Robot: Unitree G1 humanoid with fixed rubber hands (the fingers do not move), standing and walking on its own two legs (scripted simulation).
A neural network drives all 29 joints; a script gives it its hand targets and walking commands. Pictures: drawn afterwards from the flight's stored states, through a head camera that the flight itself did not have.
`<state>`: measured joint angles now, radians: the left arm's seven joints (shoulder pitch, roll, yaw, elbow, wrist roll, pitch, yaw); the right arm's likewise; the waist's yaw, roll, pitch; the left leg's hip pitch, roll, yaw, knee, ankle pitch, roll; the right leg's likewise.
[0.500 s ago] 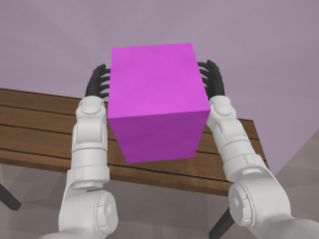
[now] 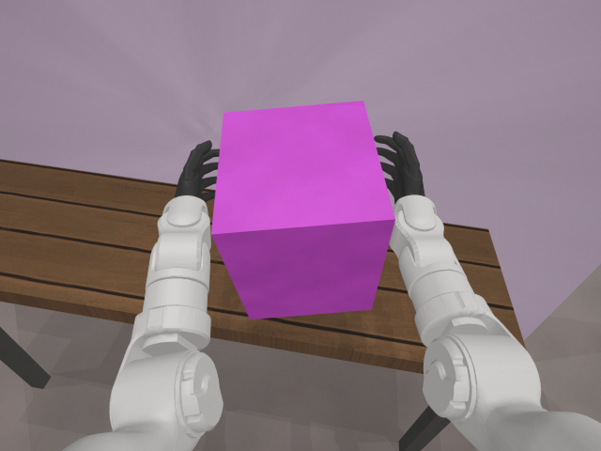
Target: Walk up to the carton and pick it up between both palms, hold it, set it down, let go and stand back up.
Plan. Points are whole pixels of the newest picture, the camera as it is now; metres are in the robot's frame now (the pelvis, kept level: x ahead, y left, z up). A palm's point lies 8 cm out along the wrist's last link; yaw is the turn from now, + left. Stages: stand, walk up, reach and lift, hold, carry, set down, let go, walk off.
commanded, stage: set down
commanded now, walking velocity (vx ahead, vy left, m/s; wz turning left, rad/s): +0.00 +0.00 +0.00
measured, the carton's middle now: (302, 217) +0.42 +0.00 +0.09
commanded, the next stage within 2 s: none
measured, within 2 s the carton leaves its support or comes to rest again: neither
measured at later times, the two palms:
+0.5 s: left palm (194, 206) +0.41 +0.16 +0.12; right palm (397, 199) +0.40 -0.13 +0.14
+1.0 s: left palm (201, 212) +0.42 +0.16 +0.09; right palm (394, 208) +0.41 -0.13 +0.12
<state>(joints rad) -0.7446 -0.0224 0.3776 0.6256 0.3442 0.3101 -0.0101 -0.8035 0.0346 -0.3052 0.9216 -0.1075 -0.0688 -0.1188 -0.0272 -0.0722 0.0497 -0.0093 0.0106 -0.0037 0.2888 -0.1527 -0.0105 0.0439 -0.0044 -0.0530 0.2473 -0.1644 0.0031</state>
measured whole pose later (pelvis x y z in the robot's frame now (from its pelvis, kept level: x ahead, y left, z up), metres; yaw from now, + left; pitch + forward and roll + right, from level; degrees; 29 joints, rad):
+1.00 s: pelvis +0.02 +0.01 +0.00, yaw -2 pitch -1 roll +0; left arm -0.79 -0.02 0.49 0.87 0.35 0.12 -0.02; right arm -0.79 0.13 -0.56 0.90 -0.36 -0.11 -0.07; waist 0.00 -0.05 0.02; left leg -0.11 0.01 0.03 0.29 -0.16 0.00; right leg -0.08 -0.01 -0.02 0.26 -0.17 0.01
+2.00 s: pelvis +0.02 +0.01 +0.00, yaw -3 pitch +3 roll +0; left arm -0.80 -0.04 0.58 0.93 0.42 0.00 -0.04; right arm -0.76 0.17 -0.66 0.85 -0.49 -0.15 -0.04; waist 0.01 -0.05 0.01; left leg -0.19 0.02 0.05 0.30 -0.16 0.00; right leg -0.16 0.00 -0.01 0.27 -0.16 0.01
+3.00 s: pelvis +0.02 +0.01 +0.00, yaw -3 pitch +5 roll +0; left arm -0.79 -0.10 0.65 0.87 0.48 -0.08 -0.06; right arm -0.74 0.18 -0.65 0.78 -0.49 -0.13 -0.01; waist 0.00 -0.06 0.02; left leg -0.22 0.02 0.06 0.31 -0.17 0.01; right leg -0.20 0.00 0.00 0.29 -0.17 0.01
